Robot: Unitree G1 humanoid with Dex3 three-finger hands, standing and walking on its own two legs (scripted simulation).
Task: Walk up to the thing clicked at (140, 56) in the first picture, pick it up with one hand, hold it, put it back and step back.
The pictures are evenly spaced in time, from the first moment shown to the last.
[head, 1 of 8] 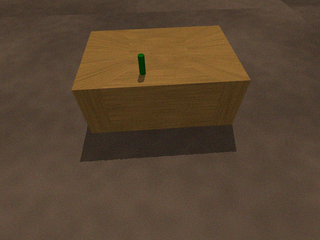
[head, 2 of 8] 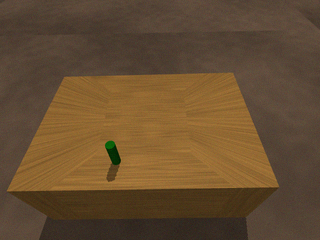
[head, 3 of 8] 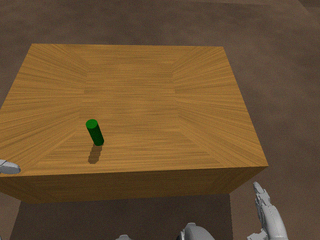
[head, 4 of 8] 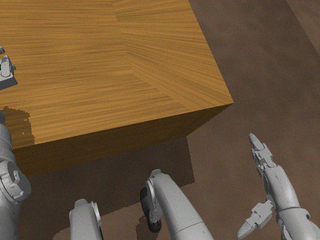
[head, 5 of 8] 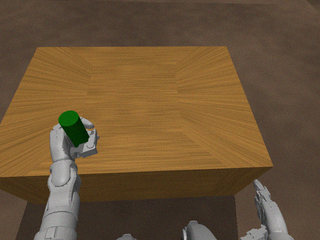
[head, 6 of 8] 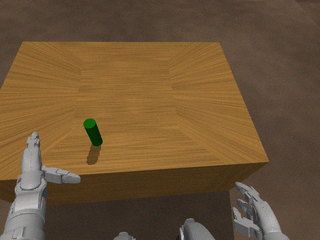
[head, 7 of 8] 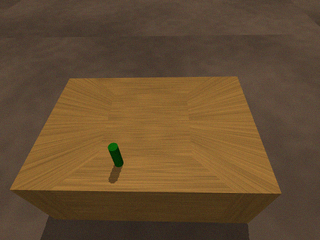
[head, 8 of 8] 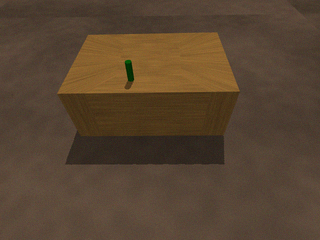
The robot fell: no
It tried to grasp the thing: yes
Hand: left
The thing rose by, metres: 0.29
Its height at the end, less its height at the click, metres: +0.00
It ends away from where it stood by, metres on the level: 0.01
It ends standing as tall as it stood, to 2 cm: yes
